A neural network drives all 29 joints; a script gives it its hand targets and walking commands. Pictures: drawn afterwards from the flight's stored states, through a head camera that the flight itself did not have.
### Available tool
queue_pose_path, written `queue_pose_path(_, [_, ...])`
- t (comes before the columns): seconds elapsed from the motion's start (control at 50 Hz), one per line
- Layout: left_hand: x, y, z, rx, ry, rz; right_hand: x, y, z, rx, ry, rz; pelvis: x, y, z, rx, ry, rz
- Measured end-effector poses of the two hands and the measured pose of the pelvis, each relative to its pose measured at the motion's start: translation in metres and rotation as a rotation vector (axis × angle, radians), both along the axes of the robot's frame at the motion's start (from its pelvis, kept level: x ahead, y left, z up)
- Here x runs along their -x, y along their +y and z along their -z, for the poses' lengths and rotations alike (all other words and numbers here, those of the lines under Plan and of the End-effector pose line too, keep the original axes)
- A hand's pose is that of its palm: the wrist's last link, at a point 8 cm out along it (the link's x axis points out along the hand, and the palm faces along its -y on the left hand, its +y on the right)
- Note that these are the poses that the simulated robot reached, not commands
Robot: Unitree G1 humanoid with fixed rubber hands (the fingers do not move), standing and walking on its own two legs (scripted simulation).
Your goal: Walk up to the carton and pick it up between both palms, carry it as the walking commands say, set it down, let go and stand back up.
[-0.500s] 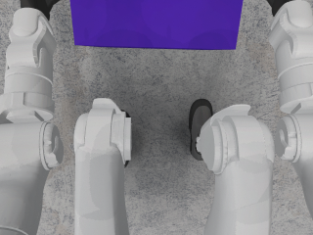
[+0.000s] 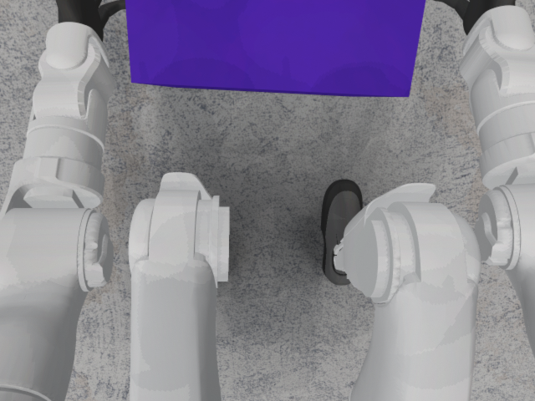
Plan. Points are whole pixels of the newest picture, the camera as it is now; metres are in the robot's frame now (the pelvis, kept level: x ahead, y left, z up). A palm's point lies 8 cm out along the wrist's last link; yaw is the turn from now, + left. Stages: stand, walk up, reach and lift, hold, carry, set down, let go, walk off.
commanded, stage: reach and lift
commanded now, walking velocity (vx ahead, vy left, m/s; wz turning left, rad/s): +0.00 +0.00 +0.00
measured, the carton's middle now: (272, 6) +0.52 +0.01 -0.25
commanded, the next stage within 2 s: none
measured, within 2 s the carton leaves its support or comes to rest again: leaves its support in 1.04 s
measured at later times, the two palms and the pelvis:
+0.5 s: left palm (101, 24) +0.49 +0.20 -0.19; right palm out of the picture +0.53 -0.18 -0.17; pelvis +0.00 +0.00 +0.01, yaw +0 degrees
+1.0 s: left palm (98, 14) +0.49 +0.20 -0.18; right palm out of the picture +0.52 -0.18 -0.18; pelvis +0.00 -0.01 +0.01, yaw +1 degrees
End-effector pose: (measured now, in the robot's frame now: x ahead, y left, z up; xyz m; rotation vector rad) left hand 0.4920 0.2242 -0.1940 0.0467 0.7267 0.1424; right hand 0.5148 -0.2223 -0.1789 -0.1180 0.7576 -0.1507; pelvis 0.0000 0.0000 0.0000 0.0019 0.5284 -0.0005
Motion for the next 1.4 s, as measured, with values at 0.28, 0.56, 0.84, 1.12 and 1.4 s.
queue_pose_path(0.28, [0.002,-0.021,-0.007,0.033,0.013,0.009,-0.003,0.022,-0.008,-0.028,0.012,-0.031,0.000,-0.004,-0.004,-0.001,0.069,0.006])
queue_pose_path(0.56, [0.006,-0.021,-0.006,0.019,0.031,0.005,-0.011,0.045,-0.004,-0.045,0.009,-0.004,-0.003,-0.004,-0.011,-0.002,0.116,0.003])
queue_pose_path(0.84, [0.006,-0.022,-0.006,0.021,0.032,0.007,-0.009,0.045,-0.003,-0.063,0.002,0.016,0.000,-0.005,-0.012,-0.005,0.105,0.001])
queue_pose_path(1.12, [-0.008,-0.023,-0.019,0.042,0.049,0.001,-0.010,0.043,-0.005,-0.062,0.018,0.023,0.001,-0.006,-0.004,-0.014,0.078,-0.006])
queue_pose_path(1.4, [0.002,-0.032,-0.030,0.036,0.034,0.029,0.003,0.034,-0.022,-0.023,0.010,0.003,0.021,-0.002,-0.012,-0.018,-0.045,0.006])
